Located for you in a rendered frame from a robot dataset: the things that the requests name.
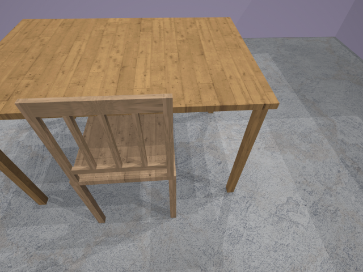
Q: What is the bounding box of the table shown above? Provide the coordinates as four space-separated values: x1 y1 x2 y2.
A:
0 17 280 205

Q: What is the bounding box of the chair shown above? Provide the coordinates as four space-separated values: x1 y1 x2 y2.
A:
14 93 176 223

